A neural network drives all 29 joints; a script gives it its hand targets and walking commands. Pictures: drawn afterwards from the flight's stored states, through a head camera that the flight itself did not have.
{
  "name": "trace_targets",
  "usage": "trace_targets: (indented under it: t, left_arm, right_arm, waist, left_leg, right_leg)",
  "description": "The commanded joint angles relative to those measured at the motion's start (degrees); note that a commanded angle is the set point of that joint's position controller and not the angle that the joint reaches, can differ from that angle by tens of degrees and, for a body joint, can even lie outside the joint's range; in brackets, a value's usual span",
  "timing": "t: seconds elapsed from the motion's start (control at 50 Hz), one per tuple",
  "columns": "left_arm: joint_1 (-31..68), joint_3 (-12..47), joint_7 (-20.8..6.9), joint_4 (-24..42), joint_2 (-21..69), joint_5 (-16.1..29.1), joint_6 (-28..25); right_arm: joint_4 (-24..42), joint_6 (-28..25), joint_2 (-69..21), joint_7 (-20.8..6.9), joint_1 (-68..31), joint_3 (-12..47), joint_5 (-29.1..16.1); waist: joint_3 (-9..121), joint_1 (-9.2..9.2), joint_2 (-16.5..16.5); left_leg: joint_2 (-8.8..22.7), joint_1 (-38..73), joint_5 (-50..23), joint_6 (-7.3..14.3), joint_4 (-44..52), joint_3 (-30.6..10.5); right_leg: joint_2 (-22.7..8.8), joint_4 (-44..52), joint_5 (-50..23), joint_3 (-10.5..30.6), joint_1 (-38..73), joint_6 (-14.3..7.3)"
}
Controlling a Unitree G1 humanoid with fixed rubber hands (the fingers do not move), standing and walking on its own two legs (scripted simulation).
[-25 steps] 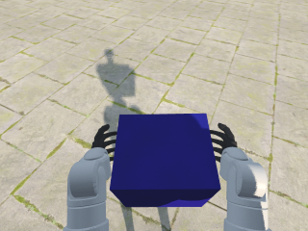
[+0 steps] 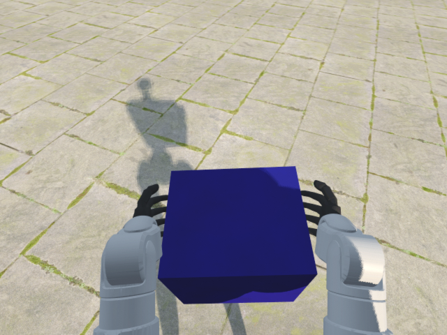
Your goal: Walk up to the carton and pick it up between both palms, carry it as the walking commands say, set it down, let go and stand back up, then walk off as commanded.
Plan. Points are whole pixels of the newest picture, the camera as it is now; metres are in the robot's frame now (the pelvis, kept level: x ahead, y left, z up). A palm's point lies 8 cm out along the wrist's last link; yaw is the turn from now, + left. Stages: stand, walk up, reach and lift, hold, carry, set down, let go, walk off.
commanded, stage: carry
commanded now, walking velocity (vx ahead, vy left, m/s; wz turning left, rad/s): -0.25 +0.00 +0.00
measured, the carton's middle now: (235, 239) +0.30 -0.01 +0.01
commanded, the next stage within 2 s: none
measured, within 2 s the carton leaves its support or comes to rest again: neither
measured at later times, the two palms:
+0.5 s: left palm out of the picture +0.08 +0.10 +0.10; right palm out of the picture +0.06 -0.19 +0.09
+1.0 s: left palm out of the picture -0.13 +0.17 +0.10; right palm out of the picture -0.10 -0.13 +0.11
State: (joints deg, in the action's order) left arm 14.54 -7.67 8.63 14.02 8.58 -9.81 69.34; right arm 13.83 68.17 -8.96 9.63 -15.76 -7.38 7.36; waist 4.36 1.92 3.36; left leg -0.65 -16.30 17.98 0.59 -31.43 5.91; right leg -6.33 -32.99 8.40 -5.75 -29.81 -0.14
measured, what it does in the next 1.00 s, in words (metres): walks backwards: right foot, then left foot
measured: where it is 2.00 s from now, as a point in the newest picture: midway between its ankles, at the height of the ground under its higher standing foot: outside the picture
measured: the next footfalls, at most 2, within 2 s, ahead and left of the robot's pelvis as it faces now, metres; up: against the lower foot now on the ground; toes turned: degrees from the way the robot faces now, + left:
right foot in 0.34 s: -0.13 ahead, -0.13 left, +0.00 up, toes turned -7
left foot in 0.70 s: -0.29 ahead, +0.11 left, +0.00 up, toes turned +5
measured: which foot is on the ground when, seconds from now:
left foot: down 0.00-0.34, up 0.36-0.68, down 0.70-1.00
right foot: up 0.00-0.32, down 0.34-0.72, up 0.74-1.00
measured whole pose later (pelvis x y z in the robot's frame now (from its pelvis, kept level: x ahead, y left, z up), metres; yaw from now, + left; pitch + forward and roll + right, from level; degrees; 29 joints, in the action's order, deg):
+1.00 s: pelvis -0.41 +0.00 +0.01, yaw +0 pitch +4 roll -2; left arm 17.7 -7.8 15.4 13.5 9.4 -6.1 70.8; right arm 10.8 68.7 -10.1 7.2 -19.8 -9.7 12.5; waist 4.4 -3.5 -0.3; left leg 3.9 -24.8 7.4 0.9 -28.6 2.7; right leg -0.3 -52.6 29.8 -2.9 -25.4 2.4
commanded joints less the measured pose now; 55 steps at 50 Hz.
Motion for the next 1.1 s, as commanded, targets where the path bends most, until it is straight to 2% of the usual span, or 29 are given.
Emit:
trace_targets:
  t: [0.0, 0.02, 0.04, 0.1, 0.22, 0.28, 0.3, 0.32, 0.34, 0.36, 0.4, 0.44, 0.52, 0.6, 0.62, 0.66, 0.68, 0.7, 0.72, 0.74, 0.76, 0.78, 0.82, 0.88, 0.94, 1.02, 1.04, 1.06, 1.08]
  left_arm:
    - [29.5, 39.8, -19.7, 5.9, 54.8, 27.5, 0.0]
    - [30.1, 40.3, -19.9, 4.7, 55.7, 27.9, -0.2]
    - [31.1, 41.1, -20.0, 4.9, 57.0, 28.9, -0.7]
    - [32.9, 42.4, -20.0, 4.3, 56.0, 30.5, -0.6]
    - [30.3, 41.5, -20.4, 1.3, 54.9, 30.1, 1.5]
    - [28.4, 40.2, -20.8, 0.0, 55.5, 29.6, 1.6]
    - [27.9, 39.9, -20.9, 0.0, 55.7, 29.4, 1.6]
    - [27.2, 39.4, -21.1, 0.1, 55.8, 29.3, 1.6]
    - [24.4, 37.5, -21.5, -1.9, 54.7, 27.9, 0.9]
    - [27.7, 38.7, -21.6, 0.6, 57.2, 29.0, 0.3]
    - [29.4, 37.3, -21.4, 0.8, 57.8, 28.1, 0.2]
    - [29.9, 37.4, -20.7, 1.3, 57.8, 27.5, -0.3]
    - [25.5, 35.6, -20.2, -0.9, 55.1, 25.7, 0.3]
    - [24.0, 36.1, -19.7, -1.2, 55.2, 25.2, 0.7]
    - [23.9, 36.4, -19.6, -1.0, 55.4, 25.2, 0.7]
    - [22.9, 37.0, -19.5, -0.3, 55.5, 25.2, 0.7]
    - [22.9, 37.5, -19.4, 0.1, 55.7, 25.3, 0.6]
    - [22.9, 37.9, -19.4, 0.8, 55.6, 25.8, 0.4]
    - [28.2, 38.6, -19.9, 3.9, 54.8, 27.2, 0.5]
    - [31.2, 39.8, -19.9, 4.9, 56.3, 28.4, 0.2]
    - [31.9, 40.3, -20.1, 3.8, 57.2, 29.0, -0.1]
    - [33.2, 41.4, -20.1, 4.0, 58.2, 30.1, -0.6]
    - [34.6, 42.1, -20.0, 3.5, 57.6, 30.9, -0.5]
    - [33.7, 42.1, -19.8, 1.5, 56.1, 30.9, 0.7]
    - [32.4, 41.3, -19.9, -0.5, 56.1, 30.3, 2.0]
    - [29.5, 39.3, -20.3, -3.1, 56.8, 29.0, 2.4]
    - [29.0, 38.9, -20.4, -3.3, 57.0, 28.8, 2.3]
    - [28.2, 38.5, -20.5, -3.1, 57.3, 28.6, 2.2]
    - [27.2, 37.9, -20.7, -2.8, 57.2, 28.4, 2.2]
  right_arm:
    - [-1.8, 1.2, -57.6, -21.6, -23.3, 37.3, -25.0]
    - [-1.9, 1.5, -58.4, -21.5, -23.0, 37.5, -24.9]
    - [-0.4, 1.2, -58.4, -21.5, -24.5, 37.7, -24.8]
    - [-2.0, 1.1, -56.5, -20.7, -23.2, 35.1, -22.8]
    - [-3.2, 1.8, -55.2, -19.6, -20.0, 33.9, -19.5]
    - [-3.4, 1.9, -55.9, -19.3, -20.1, 35.0, -19.5]
    - [-3.3, 1.9, -56.1, -19.3, -20.0, 35.5, -19.9]
    - [-2.8, 1.7, -56.6, -19.4, -20.7, 36.1, -20.4]
    - [-0.9, 1.8, -57.6, -19.7, -22.9, 37.7, -21.2]
    - [0.5, 1.5, -59.4, -19.9, -26.9, 39.0, -22.8]
    - [1.0, 0.7, -60.3, -20.3, -30.2, 40.8, -25.7]
    - [3.3, 0.6, -59.6, -20.4, -32.2, 42.5, -27.6]
    - [-0.4, 2.4, -56.8, -20.1, -28.4, 41.1, -26.5]
    - [-2.4, 3.0, -56.4, -20.3, -26.1, 39.9, -25.8]
    - [-2.6, 3.0, -56.5, -20.4, -25.5, 39.5, -25.7]
    - [-3.0, 2.7, -57.2, -20.6, -23.8, 39.3, -25.6]
    - [-2.9, 2.6, -57.5, -20.9, -24.0, 39.1, -25.6]
    - [-3.2, 2.1, -57.6, -21.2, -23.9, 38.4, -25.3]
    - [-4.9, 1.1, -58.6, -21.3, -23.9, 36.4, -24.5]
    - [-2.2, 1.1, -59.4, -21.3, -25.1, 36.5, -24.6]
    - [-2.0, 1.3, -59.8, -21.2, -25.1, 36.7, -24.4]
    - [-0.4, 1.0, -59.5, -21.0, -26.7, 36.9, -24.3]
    - [-1.3, 1.1, -58.0, -20.5, -26.2, 35.3, -23.1]
    - [-3.0, 1.6, -56.1, -20.0, -23.0, 33.2, -21.0]
    - [-4.1, 2.3, -55.9, -19.6, -22.8, 33.0, -19.7]
    - [-4.3, 2.6, -56.9, -19.5, -23.2, 34.3, -19.6]
    - [-4.1, 2.5, -56.9, -19.5, -23.5, 34.8, -20.0]
    - [-3.6, 2.4, -57.2, -19.6, -23.6, 35.3, -20.5]
    - [-2.8, 2.2, -57.9, -19.6, -24.2, 36.1, -21.1]
  waist:
    - [10.7, -1.63, -22.5]
    - [10.5, -1.73, -16.2]
    - [10.3, -2.03, -11.1]
    - [11.3, -2.33, -11.7]
    - [15.8, -1.58, -16.4]
    - [17.5, -1.89, -15.4]
    - [17.0, -1.81, -12.4]
    - [16.3, -1.85, -5.9]
    - [12.9, -2.76, 12.9]
    - [10.0, -3.07, 13.4]
    - [10.6, -2.67, 4.8]
    - [11.6, -2.63, 5.4]
    - [15.0, -3.06, 7.3]
    - [17.2, -3.06, 9.6]
    - [17.8, -2.86, 9.7]
    - [18.9, -2.11, 7.8]
    - [19.3, -2.33, 4.6]
    - [18.6, -2.64, -5.2]
    - [12.7, -1.85, -23.0]
    - [9.9, -1.6, -22.1]
    - [9.4, -1.76, -14.9]
    - [9.4, -2.04, -10.6]
    - [10.9, -2.4, -11.3]
    - [13.5, -2.22, -13.4]
    - [15.9, -1.81, -16.2]
    - [18.1, -1.64, -16.4]
    - [18.3, -1.84, -14.8]
    - [17.7, -1.63, -10.8]
    - [17.3, -1.82, -1.6]
  left_leg:
    - [26.6, 4.0, -33.7, 10.9, 13.3, -22.5]
    - [24.6, 2.4, -35.6, 11.2, 12.5, -20.2]
    - [21.5, 0.9, -31.0, 9.3, 11.6, -15.2]
    - [15.9, 3.2, -25.1, 6.7, 8.7, -8.4]
    - [17.3, 8.3, -20.2, 8.3, 10.7, -13.5]
    - [16.5, 7.3, -20.2, 6.1, 8.8, -13.1]
    - [14.8, 3.8, -18.2, 3.5, 6.3, -11.4]
    - [12.2, -4.1, -11.9, 0.8, 1.7, -9.7]
    - [3.4, -18.2, 6.9, -2.8, -7.7, -2.0]
    - [1.8, -16.9, 17.1, -2.7, -24.3, -4.2]
    - [2.0, -14.9, 10.4, -2.0, -36.2, -6.0]
    - [2.4, -16.7, 5.8, -3.0, -38.5, -4.2]
    - [1.5, -15.6, 10.5, -4.0, -26.6, -1.2]
    - [0.2, -9.9, 14.1, -2.2, -11.6, -0.6]
    - [0.0, -7.7, 12.8, -1.6, -7.0, -0.5]
    - [1.0, 0.0, 2.6, -1.0, 7.9, -1.0]
    - [4.5, 5.5, -0.3, -0.8, 11.9, -4.9]
    - [12.0, 10.2, -0.8, 1.4, 13.4, -14.7]
    - [24.7, 5.8, -12.9, 7.6, 16.1, -25.7]
    - [26.7, 1.6, -25.1, 10.8, 15.6, -24.4]
    - [24.2, 0.0, -25.7, 10.4, 14.6, -21.2]
    - [20.8, -0.6, -22.4, 8.1, 13.2, -15.8]
    - [16.7, 2.6, -22.1, 6.2, 10.2, -10.4]
    - [15.7, 8.5, -26.1, 6.6, 8.3, -10.4]
    - [16.6, 10.2, -23.2, 8.0, 10.2, -13.8]
    - [16.5, 10.0, -23.7, 6.9, 9.4, -14.9]
    - [15.2, 8.0, -22.9, 4.7, 7.7, -13.4]
    - [13.3, 2.4, -19.6, 2.1, 4.6, -11.7]
    - [10.1, -7.2, -7.7, -0.9, -1.1, -9.7]
  right_leg:
    - [1.8, -20.7, 25.0, 0.0, -3.4, 1.6]
    - [4.1, -29.5, 24.3, 4.5, -2.9, 0.8]
    - [4.3, -33.9, 20.9, 5.5, -2.5, 0.8]
    - [4.8, -34.7, 15.7, 3.4, -3.8, 2.4]
    - [6.2, -14.7, 23.1, 0.5, 2.1, 2.2]
    - [6.6, 3.8, 15.5, -1.2, 10.6, 0.8]
    - [4.4, 12.2, 11.1, 0.8, 15.5, 0.6]
    - [-2.3, 16.1, 9.5, 8.4, 22.0, -0.1]
    - [-18.6, 18.3, -2.7, 26.3, 21.5, -7.8]
    - [-21.6, 16.0, -17.1, 23.1, 13.7, -12.0]
    - [-13.5, 14.0, -11.2, 12.4, 10.1, -9.0]
    - [-9.6, 11.9, -8.8, 8.3, 13.8, -7.1]
    - [-9.4, 9.4, -16.6, 11.5, 22.1, -7.7]
    - [-11.1, 10.6, -19.0, 15.3, 24.2, -9.3]
    - [-11.2, 10.5, -20.1, 15.5, 24.2, -9.2]
    - [-9.7, 9.3, -19.7, 13.2, 21.7, -6.0]
    - [-7.8, 6.8, -15.2, 11.1, 17.2, -3.1]
    - [-3.7, 2.8, -5.7, 6.9, 7.9, 0.1]
    - [1.4, -5.0, 15.5, -0.5, -2.5, 2.2]
    - [3.1, -20.5, 24.1, 1.8, -2.6, 1.8]
    - [5.3, -29.0, 22.6, 5.8, -2.3, 1.2]
    - [5.4, -33.2, 19.0, 6.5, -2.5, 0.9]
    - [5.9, -36.5, 15.0, 5.4, -4.3, 2.0]
    - [5.8, -30.0, 17.9, 3.6, -5.2, 3.3]
    - [6.2, -19.8, 23.8, 2.1, -1.8, 2.8]
    - [7.3, -0.3, 18.6, -0.1, 7.1, 1.2]
    - [6.3, 9.0, 12.4, -0.1, 11.8, 1.0]
    - [2.9, 14.7, 10.0, 3.7, 17.7, 0.8]
    - [-7.1, 18.1, 7.7, 14.5, 23.9, -0.9]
